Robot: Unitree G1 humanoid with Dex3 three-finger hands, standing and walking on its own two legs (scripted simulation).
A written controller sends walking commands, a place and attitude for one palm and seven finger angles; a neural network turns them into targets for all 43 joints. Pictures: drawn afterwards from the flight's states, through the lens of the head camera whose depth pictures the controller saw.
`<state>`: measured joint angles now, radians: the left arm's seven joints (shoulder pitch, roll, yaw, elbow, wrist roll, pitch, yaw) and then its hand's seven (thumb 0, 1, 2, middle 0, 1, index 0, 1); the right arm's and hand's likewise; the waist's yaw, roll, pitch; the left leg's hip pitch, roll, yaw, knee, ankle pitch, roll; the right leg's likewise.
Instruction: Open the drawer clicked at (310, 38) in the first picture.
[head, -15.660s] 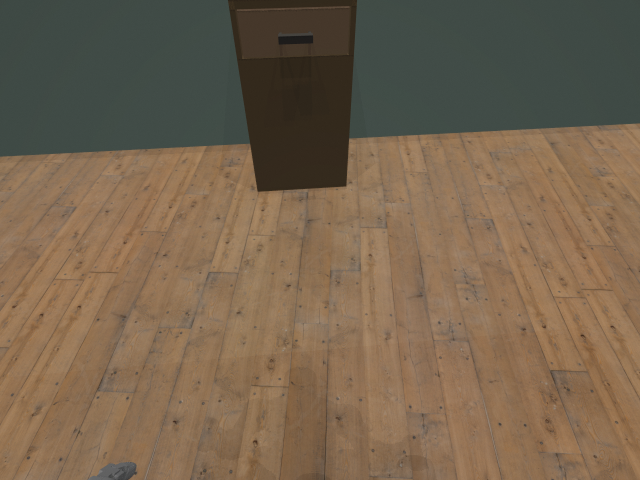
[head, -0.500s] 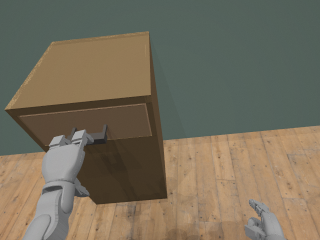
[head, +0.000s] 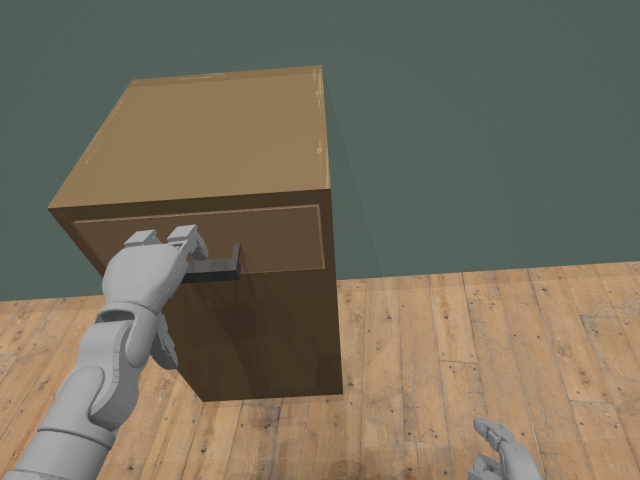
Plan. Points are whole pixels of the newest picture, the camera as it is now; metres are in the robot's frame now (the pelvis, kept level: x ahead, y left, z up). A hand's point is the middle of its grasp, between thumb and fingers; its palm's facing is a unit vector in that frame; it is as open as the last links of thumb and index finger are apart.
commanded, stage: raise the hand with hooked fingers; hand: left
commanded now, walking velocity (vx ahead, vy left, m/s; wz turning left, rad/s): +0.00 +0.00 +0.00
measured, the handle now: (204, 260) +0.45 +0.27 -0.03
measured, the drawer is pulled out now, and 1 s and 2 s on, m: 0.00 0.00 0.00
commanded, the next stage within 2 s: move the hooked fingers above the handle in 0.18 s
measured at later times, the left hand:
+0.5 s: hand (179, 297) +0.31 +0.22 +0.07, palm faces +0.01 -0.07 -1.00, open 13.8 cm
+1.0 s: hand (182, 272) +0.36 +0.24 +0.06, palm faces +0.02 -0.06 -1.00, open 13.8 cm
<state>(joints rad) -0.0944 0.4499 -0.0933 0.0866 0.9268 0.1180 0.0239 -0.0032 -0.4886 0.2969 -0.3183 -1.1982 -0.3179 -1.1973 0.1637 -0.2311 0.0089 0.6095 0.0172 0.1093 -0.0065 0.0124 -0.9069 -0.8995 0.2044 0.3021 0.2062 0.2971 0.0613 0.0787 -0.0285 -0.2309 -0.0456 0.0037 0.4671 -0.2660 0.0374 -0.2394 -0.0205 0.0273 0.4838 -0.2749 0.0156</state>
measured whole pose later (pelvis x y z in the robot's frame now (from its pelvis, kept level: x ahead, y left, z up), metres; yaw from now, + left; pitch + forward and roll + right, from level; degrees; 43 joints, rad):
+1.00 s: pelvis +0.02 -0.02 -0.01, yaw +0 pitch +7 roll +0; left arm -0.20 0.48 0.00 0.33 0.94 0.00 0.16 0.00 -0.49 0.30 -0.32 -1.20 -0.32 -1.20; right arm 0.20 -0.26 -0.05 0.65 0.03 0.08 -0.03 0.01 -0.91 -0.90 0.20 0.30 0.20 0.30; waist 0.03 0.07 -0.07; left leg -0.35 -0.02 0.00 0.54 -0.32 0.02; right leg -0.36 0.01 0.02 0.56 -0.33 -0.01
